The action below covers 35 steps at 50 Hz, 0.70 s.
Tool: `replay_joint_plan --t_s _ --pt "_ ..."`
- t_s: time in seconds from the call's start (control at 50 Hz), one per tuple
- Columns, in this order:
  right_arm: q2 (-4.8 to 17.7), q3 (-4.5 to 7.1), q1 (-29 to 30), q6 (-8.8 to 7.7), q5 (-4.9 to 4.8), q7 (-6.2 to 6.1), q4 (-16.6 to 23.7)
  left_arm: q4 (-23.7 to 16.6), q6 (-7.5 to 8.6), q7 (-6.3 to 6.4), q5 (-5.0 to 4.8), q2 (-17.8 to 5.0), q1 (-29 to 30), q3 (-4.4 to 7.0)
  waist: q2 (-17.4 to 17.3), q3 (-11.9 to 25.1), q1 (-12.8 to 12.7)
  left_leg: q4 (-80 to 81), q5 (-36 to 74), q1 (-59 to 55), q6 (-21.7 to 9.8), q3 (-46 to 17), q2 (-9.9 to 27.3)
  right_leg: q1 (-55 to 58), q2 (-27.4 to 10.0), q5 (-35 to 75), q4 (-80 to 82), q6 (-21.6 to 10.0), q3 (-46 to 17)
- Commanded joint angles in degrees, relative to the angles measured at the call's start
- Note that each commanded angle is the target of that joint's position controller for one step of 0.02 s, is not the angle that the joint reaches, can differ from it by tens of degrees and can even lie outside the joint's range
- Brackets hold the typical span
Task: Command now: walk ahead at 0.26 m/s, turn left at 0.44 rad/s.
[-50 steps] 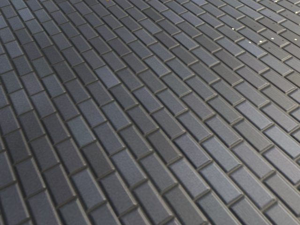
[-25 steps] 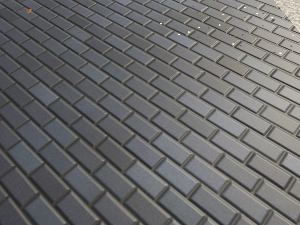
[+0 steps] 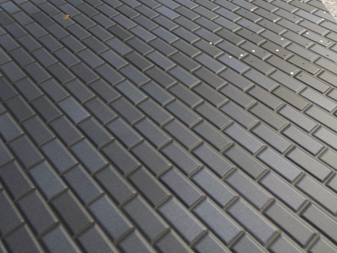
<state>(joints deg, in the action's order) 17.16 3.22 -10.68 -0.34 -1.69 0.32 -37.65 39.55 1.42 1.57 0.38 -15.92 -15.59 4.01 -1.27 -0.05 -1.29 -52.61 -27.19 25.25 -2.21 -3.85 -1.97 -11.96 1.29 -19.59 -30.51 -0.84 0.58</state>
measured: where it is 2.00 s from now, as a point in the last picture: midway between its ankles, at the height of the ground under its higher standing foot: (150, 142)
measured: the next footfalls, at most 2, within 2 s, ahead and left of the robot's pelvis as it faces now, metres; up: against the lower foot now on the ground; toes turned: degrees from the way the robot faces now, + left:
left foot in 0.22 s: +0.17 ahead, +0.18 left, +0.00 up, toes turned +11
right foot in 0.76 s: +0.55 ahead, +0.09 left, +0.00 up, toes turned +9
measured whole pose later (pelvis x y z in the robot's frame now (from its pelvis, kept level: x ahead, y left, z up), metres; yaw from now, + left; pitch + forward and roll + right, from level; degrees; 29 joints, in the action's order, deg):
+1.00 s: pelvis +0.50 +0.16 +0.01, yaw +3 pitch +2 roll -2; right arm 17.0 0.6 -10.1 -5.9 1.1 0.1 -36.2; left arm 41.2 3.3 -0.8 -0.7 -16.5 -17.7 3.1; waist -1.4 -2.1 -1.7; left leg -58.4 -17.5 35.2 3.1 -5.5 4.8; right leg -12.5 8.1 -8.5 -19.8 -5.1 -4.0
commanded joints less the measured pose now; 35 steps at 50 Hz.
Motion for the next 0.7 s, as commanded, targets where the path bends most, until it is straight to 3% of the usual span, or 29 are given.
replay_joint_plan --t_s 0.02,0.06,0.1,0.16,0.2,0.22,0.24,0.26,0.28,0.3,0.32,0.34,0.36,0.4,0.48,0.56,0.64,0.68,0.7 --pt "4.4 1.11 6.8 -1.33 -0.12 0.77 7.2 -3.0 1.99 0.44 -1.03 -8.9 -0.9 2.29 5.7 -4.7 -1.8 -8.4 1.2 24.4 0.5 -2.8 6.6 12.7 -21.5 -8.2 19.1 -12.4 -24.3" --pt "3.3 0.53 7.6 -1.44 0.46 1.70 7.5 -2.8 1.97 0.09 -0.82 -9.5 0.3 2.39 5.8 -4.0 -2.3 -3.5 6.6 18.0 1.7 1.1 7.3 9.2 -17.5 2.2 19.9 -10.0 -13.8" --pt "2.5 0.01 7.7 -1.55 0.40 2.51 7.9 -2.6 2.09 -0.42 -0.89 -10.7 1.2 2.73 6.8 -2.8 -2.3 3.2 9.8 9.4 2.2 4.0 7.1 4.9 -14.8 6.8 19.6 -8.4 -6.0" --pt "4.0 0.37 5.9 -1.24 0.08 2.59 8.0 -1.4 2.08 -1.39 -1.91 -12.6 0.0 3.37 7.0 -1.8 -1.7 11.0 11.7 0.3 1.4 7.5 4.8 2.4 -15.5 4.9 17.8 -7.6 -2.3" --pt "5.8 1.66 -0.4 -0.93 0.32 2.17 6.4 -0.8 1.99 -1.67 -2.15 -12.2 0.1 3.16 5.5 0.0 2.1 16.1 13.2 -10.3 -0.8 11.1 0.8 -0.8 -15.0 11.9 9.4 -5.8 1.5" --pt "8.8 3.51 -7.8 -0.74 -0.01 1.66 4.3 -0.6 2.17 -1.69 -1.52 -10.0 -1.0 2.35 2.7 3.7 5.5 17.5 13.0 -20.2 -2.7 10.7 -1.2 -3.8 -12.4 19.5 -2.6 -3.6 5.8" --pt "14.2 5.35 -17.6 -0.60 -0.25 0.70 3.1 -2.6 2.55 -1.49 0.25 -6.6 0.3 1.12 -8.0 7.0 9.7 23.1 9.5 -32.1 -7.4 -6.4 7.8 -16.3 -8.0 9.8 -25.0 0.9 9.5" --pt "19.8 5.32 -17.3 -1.63 0.31 0.92 5.0 -7.0 3.94 -1.38 0.42 -2.9 0.4 -0.24 -19.6 12.7 6.5 38.0 -8.3 -40.1 -17.9 -43.9 20.6 -34.5 1.8 -15.7 -41.4 3.2 -0.2" --pt "14.4 3.89 -14.9 -2.87 0.47 1.33 5.8 -6.4 5.05 -1.82 -2.28 -8.7 3.6 0.94 -9.3 9.7 8.1 42.6 -14.9 -38.1 -17.7 -45.4 22.5 -40.1 -1.7 -11.0 -47.2 2.0 -6.6" --pt "11.6 2.89 -13.1 -3.57 0.89 1.42 5.4 -6.7 5.68 -2.17 -3.06 -10.3 5.5 1.28 -6.8 4.3 6.8 41.2 -11.7 -33.0 -16.2 -38.4 21.5 -41.7 -4.1 -5.4 -45.7 0.1 -5.9" --pt "10.0 2.35 -10.4 -3.79 1.13 1.53 5.7 -5.7 5.93 -1.87 -1.80 -9.5 5.1 1.06 -2.1 1.8 4.7 39.6 -3.1 -27.0 -14.3 -31.6 18.9 -38.1 -6.4 -0.6 -41.5 -0.4 -5.7" --pt "8.8 1.93 -7.3 -3.61 1.49 1.47 6.0 -4.8 5.86 -1.57 -0.12 -9.0 4.5 1.16 -0.9 0.2 2.8 39.4 4.1 -21.9 -12.7 -25.5 15.8 -34.2 -7.7 3.3 -36.5 -0.2 -5.8" --pt "8.7 1.68 -5.6 -3.61 2.13 1.19 6.4 -4.5 5.53 -1.76 0.20 -8.8 3.9 1.27 -3.5 0.0 1.3 40.3 8.4 -18.1 -12.3 -22.6 14.0 -30.4 -8.1 5.8 -34.2 0.2 -5.9" --pt "7.7 1.28 -4.9 -4.06 2.06 0.57 5.6 -2.7 4.70 -2.07 0.51 -7.9 2.7 1.07 -3.4 0.6 0.5 41.3 18.9 -16.7 -12.3 -16.6 12.1 -28.1 -7.3 10.1 -30.8 1.7 -4.1" --pt "7.6 1.05 -8.5 -4.34 1.37 -0.43 1.9 -2.9 4.03 -2.33 0.21 -5.1 8.7 -0.20 -2.3 -0.7 2.8 41.6 32.5 -18.6 -9.6 -7.6 10.1 -28.8 -6.5 21.9 -16.9 3.3 -2.5" --pt "8.5 1.13 -11.9 -4.54 1.22 -0.94 -1.3 -4.3 4.52 -3.75 -1.25 -3.5 16.4 -1.27 -2.9 -3.5 6.2 44.0 29.5 -19.4 -6.9 -3.7 10.3 -25.7 -5.2 31.1 -5.2 1.8 -0.4" --pt "8.8 1.32 -14.1 -4.06 1.44 -0.94 -4.2 -6.0 5.00 -5.46 -1.76 -3.5 20.8 -1.63 -1.7 -5.9 7.4 42.7 33.8 -27.3 -6.9 -2.0 13.4 -28.8 -3.8 27.8 0.2 -1.0 -0.2" --pt "9.0 1.45 -14.2 -3.41 1.49 -1.20 -5.0 -6.6 5.25 -6.25 -1.67 -3.6 21.1 -1.64 -1.8 -5.0 6.8 39.3 44.5 -31.6 -6.5 -0.4 14.4 -28.4 -2.0 22.6 1.6 -2.9 0.8" --pt "9.5 1.53 -13.7 -3.09 1.57 -1.49 -5.0 -6.5 5.26 -6.42 -1.51 -4.2 19.8 -1.36 -2.8 -3.1 5.7 36.1 55.5 -33.0 -5.9 0.7 14.3 -25.6 -0.3 19.7 1.6 -3.9 2.0"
